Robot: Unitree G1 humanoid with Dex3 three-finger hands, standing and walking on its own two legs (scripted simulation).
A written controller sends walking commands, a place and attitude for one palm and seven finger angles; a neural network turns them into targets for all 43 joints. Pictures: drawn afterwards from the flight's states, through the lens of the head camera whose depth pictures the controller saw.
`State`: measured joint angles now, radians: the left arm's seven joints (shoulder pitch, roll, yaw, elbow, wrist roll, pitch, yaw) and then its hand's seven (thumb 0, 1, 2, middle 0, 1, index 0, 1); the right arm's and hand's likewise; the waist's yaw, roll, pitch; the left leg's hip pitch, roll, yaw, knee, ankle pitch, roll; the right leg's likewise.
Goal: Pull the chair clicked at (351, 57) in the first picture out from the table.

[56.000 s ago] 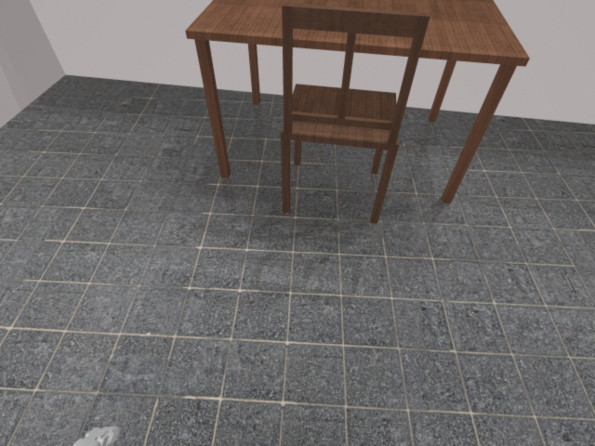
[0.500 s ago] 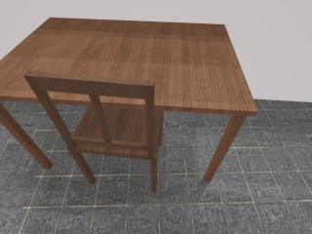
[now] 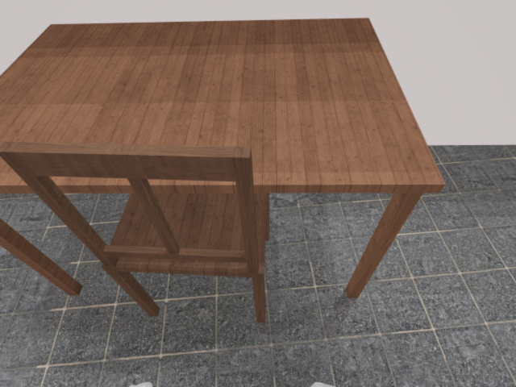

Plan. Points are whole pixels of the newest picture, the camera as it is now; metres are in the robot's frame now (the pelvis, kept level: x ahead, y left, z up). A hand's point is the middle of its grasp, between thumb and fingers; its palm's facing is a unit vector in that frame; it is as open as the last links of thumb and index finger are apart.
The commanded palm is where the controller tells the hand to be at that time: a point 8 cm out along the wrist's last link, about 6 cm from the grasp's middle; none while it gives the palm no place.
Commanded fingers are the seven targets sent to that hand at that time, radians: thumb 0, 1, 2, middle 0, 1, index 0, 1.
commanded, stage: shuffle to correct the standing spot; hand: left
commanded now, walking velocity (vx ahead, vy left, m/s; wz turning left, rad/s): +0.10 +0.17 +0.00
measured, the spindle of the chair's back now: (157, 219) +0.44 +0.25 -0.08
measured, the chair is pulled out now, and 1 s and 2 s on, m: -0.10 -0.10 -0.10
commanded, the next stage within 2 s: come to a stop and stand still in 0.12 s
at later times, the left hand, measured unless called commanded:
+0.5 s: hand out of the picture +0.07 +0.27 -0.16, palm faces +0.08 -0.97 -0.24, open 7.4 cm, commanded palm none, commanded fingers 0.00 0.90 0.90 -0.20 -0.30 -0.20 -0.30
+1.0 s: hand out of the picture +0.11 +0.21 -0.15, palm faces +0.01 -0.97 -0.23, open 7.3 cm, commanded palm none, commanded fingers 0.00 0.90 0.90 -0.20 -0.30 -0.20 -0.30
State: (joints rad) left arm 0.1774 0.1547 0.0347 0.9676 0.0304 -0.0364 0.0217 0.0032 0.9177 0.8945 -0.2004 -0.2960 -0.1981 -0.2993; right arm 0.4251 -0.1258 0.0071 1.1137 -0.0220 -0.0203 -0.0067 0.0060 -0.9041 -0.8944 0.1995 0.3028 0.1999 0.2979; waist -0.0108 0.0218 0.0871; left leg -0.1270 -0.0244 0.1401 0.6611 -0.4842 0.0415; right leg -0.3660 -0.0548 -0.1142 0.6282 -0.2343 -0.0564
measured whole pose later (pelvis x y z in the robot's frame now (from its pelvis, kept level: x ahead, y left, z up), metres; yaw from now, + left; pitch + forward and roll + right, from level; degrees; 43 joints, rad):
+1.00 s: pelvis +0.04 +0.03 +0.01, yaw -1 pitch -1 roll +0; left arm 0.26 0.18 0.00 0.95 0.02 0.00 0.05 0.01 0.91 0.89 -0.20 -0.30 -0.20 -0.30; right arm 0.29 -0.16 -0.02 1.01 -0.02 0.01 -0.01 0.01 -0.92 -0.89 0.20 0.30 0.20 0.30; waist -0.01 0.00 -0.01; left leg -0.21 0.01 0.05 0.54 -0.31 0.01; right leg -0.22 0.08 -0.06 0.51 -0.29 -0.09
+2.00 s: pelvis +0.06 +0.06 +0.02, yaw -1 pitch +0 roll +0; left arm 0.31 0.16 -0.03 1.08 0.01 -0.02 0.05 0.00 0.91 0.89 -0.20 -0.30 -0.20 -0.30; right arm 0.28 -0.14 0.02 1.15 -0.01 -0.04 -0.03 0.01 -0.91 -0.89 0.20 0.30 0.20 0.30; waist 0.01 -0.03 0.00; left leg -0.12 -0.03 0.08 0.39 -0.26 0.05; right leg -0.14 0.04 -0.03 0.39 -0.25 -0.04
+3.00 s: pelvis +0.03 +0.06 +0.02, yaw -2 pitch +0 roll +0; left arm 0.30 0.19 -0.02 1.02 0.02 0.00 0.05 0.00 0.91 0.89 -0.20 -0.30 -0.20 -0.30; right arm 0.25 -0.15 -0.01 1.11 -0.01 -0.02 -0.02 0.01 -0.92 -0.89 0.20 0.30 0.20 0.30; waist 0.01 -0.02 0.00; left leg -0.20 -0.03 0.10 0.43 -0.24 0.06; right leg -0.22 0.04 -0.01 0.44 -0.22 -0.04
